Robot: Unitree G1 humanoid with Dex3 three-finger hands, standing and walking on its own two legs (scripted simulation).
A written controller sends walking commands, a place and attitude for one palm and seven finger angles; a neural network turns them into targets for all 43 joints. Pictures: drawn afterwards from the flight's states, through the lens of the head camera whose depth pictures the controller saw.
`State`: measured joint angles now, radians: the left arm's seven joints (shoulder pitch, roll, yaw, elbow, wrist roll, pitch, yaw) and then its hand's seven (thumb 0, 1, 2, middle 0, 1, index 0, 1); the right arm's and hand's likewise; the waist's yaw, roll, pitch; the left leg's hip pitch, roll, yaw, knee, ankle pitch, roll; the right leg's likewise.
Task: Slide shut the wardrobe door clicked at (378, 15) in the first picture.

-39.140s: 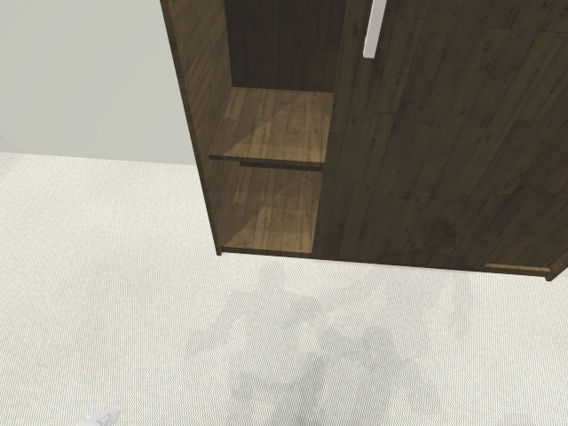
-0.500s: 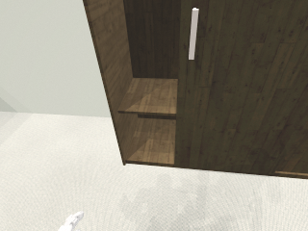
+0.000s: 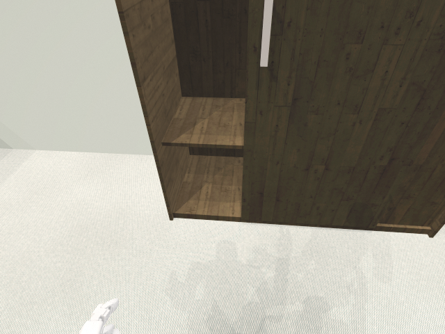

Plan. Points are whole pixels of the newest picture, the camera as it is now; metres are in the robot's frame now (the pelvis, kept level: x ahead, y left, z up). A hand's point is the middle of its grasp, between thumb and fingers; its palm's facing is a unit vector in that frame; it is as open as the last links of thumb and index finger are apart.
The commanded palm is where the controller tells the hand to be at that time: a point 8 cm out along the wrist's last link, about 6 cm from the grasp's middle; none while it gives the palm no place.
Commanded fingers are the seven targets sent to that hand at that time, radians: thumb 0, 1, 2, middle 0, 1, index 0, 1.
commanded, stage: stop stepping back and stand still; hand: right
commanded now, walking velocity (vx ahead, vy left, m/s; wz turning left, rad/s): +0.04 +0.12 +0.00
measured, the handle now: (266, 30) +0.87 -0.10 +0.25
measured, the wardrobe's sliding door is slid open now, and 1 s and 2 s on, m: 0.38 0.38 0.38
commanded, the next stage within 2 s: let the arm hang, fingers relaxed in 0.98 s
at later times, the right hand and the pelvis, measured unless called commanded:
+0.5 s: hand out of the picture +0.20 -0.30 +0.18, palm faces +0.52 +0.76 -0.38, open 7.4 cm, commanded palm +0.14 -0.33 +0.19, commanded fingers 0.00 -0.90 -0.90 0.20 0.30 0.20 0.30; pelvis +0.01 -0.03 +0.00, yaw -2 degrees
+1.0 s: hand out of the picture +0.23 -0.32 +0.17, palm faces +0.42 +0.78 -0.46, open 7.4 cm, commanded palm +0.17 -0.35 +0.19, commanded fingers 0.00 -0.90 -0.90 0.20 0.30 0.20 0.30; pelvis +0.04 -0.05 +0.01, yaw -1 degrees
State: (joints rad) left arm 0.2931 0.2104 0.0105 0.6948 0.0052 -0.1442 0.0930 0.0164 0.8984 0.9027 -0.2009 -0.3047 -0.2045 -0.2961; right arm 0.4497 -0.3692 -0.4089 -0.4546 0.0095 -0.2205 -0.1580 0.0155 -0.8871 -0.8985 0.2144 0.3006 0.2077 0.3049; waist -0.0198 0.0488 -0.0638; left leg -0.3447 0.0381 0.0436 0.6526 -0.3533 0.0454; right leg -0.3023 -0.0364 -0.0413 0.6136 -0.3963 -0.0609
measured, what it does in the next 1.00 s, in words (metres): shifts its weight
